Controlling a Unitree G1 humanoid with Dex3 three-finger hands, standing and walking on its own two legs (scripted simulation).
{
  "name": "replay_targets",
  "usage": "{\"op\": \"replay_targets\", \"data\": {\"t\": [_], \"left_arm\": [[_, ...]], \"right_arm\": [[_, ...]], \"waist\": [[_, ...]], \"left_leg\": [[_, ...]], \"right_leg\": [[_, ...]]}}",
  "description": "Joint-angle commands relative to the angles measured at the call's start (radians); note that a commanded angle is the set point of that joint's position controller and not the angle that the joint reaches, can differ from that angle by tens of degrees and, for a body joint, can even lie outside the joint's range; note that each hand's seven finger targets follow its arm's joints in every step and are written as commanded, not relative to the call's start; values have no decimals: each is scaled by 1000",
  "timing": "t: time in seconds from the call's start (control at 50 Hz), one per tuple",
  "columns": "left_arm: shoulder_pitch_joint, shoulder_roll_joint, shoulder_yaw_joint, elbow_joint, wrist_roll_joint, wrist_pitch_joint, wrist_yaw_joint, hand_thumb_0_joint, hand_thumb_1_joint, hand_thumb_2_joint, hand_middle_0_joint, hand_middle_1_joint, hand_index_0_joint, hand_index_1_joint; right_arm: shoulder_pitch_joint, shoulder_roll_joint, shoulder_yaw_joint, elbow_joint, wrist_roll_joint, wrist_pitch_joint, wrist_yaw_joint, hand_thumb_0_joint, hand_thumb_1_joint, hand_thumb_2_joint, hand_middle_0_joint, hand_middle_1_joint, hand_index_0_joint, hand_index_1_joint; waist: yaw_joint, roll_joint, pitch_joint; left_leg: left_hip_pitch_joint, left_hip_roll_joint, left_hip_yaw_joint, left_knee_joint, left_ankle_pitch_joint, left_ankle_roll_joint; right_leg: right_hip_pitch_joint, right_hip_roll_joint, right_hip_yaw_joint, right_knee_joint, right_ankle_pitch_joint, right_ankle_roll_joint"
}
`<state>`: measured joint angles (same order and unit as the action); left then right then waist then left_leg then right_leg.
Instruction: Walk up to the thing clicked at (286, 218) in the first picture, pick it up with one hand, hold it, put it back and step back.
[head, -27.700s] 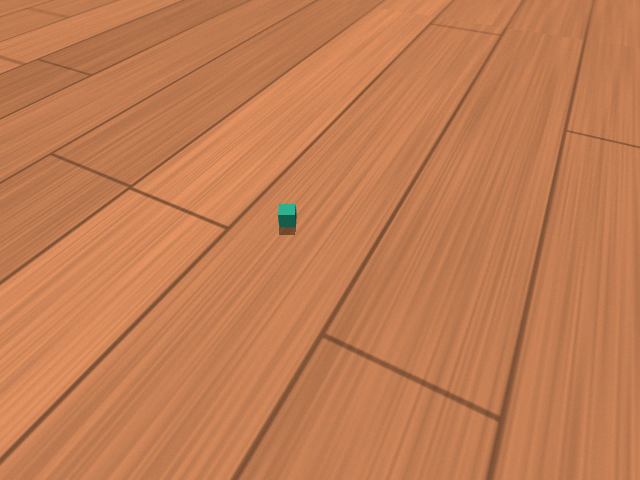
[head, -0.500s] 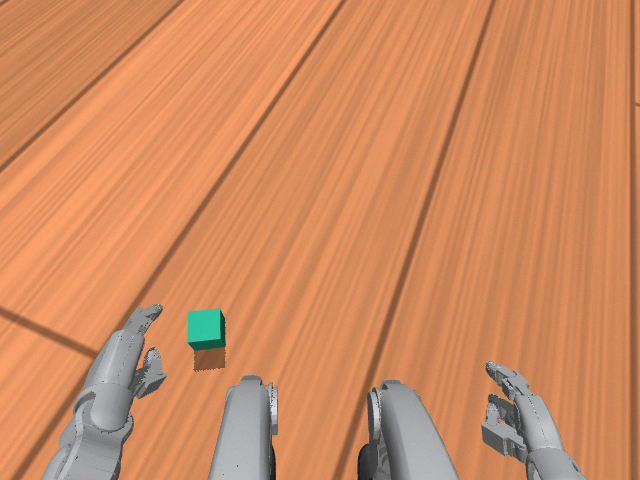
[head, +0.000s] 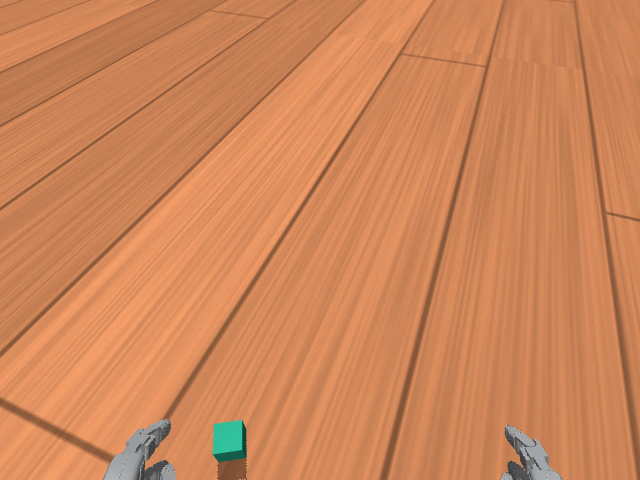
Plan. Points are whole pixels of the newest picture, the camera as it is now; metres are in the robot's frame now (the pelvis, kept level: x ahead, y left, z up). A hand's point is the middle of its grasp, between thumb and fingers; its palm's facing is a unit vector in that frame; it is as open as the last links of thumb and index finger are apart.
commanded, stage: home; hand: left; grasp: from above
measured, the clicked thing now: (230, 441) +0.41 +0.25 -0.67
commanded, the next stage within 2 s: none
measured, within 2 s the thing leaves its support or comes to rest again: neither
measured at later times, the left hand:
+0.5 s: hand out of the picture +0.16 +0.17 -0.04, palm faces +0.06 -0.98 -0.20, open 7.4 cm
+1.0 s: hand out of the picture +0.16 +0.17 -0.04, palm faces +0.05 -0.98 -0.20, open 7.4 cm
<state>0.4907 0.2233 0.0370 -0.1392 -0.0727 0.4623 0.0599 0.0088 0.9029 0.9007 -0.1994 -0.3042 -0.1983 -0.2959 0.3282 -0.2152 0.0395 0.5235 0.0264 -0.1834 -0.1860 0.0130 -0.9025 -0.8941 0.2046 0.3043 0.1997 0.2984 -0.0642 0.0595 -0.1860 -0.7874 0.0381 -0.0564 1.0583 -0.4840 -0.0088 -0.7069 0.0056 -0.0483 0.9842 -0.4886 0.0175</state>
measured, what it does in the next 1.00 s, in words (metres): stands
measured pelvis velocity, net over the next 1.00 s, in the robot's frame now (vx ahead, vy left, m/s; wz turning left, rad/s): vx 0.00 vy -0.01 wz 0.01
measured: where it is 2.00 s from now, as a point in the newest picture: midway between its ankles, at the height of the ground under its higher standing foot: outside the picture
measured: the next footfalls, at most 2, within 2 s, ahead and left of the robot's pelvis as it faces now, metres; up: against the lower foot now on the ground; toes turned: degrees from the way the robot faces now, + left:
none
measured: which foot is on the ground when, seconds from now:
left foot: down 0.00-1.00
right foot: down 0.00-1.00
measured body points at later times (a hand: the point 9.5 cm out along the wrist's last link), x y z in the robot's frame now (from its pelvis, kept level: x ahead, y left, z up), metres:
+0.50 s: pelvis +0.00 -0.01 +0.01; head +0.02 +0.00 +0.46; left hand +0.15 +0.23 -0.02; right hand +0.17 -0.25 -0.05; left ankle +0.02 +0.12 -0.67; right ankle +0.00 -0.14 -0.67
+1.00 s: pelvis +0.00 -0.01 +0.01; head +0.01 +0.00 +0.46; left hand +0.15 +0.22 -0.02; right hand +0.16 -0.25 -0.05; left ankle +0.02 +0.12 -0.67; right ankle +0.00 -0.14 -0.67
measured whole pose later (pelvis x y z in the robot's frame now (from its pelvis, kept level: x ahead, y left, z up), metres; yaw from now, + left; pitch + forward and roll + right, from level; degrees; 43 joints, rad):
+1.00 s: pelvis +0.00 -0.01 +0.01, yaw +1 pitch +9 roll -2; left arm 0.50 0.22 0.02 -0.12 -0.05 0.45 0.02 0.01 0.91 0.90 -0.20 -0.30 -0.20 -0.29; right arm 0.29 -0.22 0.03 0.55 0.00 -0.25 -0.19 0.01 -0.90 -0.89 0.21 0.30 0.20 0.30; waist -0.04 0.05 -0.16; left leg -0.70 0.03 -0.06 1.01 -0.47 -0.02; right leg -0.63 0.00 -0.05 0.95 -0.48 0.01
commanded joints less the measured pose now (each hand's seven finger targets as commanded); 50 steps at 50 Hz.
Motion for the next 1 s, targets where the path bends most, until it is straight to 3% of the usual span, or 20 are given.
{"op": "replay_targets", "data": {"t": [0.0,0.2,0.64,0.86,0.98], "left_arm": [[34,80,52,-181,13,-34,-9,0,900,900,-200,-301,-200,-301],[-35,105,62,-174,26,-54,-38,0,900,900,-200,-300,-200,-300],[-18,105,52,-177,26,-67,-32,0,900,900,-200,-300,-200,-300],[-13,101,53,-157,26,-57,-34,0,900,900,-200,-300,-200,-300],[-25,106,53,-175,25,-55,-35,0,900,900,-200,-300,-200,-300]], "right_arm": [[-74,-108,-51,-167,-8,-70,-15,0,-902,-899,199,299,199,299],[-96,-126,-59,-159,-19,-106,-11,0,-901,-900,200,300,200,300],[-108,-124,-55,-144,-22,-115,-15,0,-901,-900,200,300,200,300],[-113,-125,-54,-144,-20,-118,-16,0,-900,-900,200,300,200,300],[-111,-124,-55,-143,-19,-121,-17,0,-900,-900,200,300,200,300]], "waist": [[12,-13,-67],[15,-14,-17],[21,-13,-61],[25,-20,-18],[24,-17,-41]], "left_leg": [[186,-34,4,-198,238,21],[206,-38,12,-222,188,23],[217,-40,21,-203,219,24],[193,-36,18,-225,148,23],[201,-37,22,-212,175,24]], "right_leg": [[81,34,-22,-183,221,-25],[81,26,-24,-207,173,-15],[103,21,-12,-203,215,-13],[81,24,-16,-213,140,-17],[89,21,-10,-210,168,-14]]}}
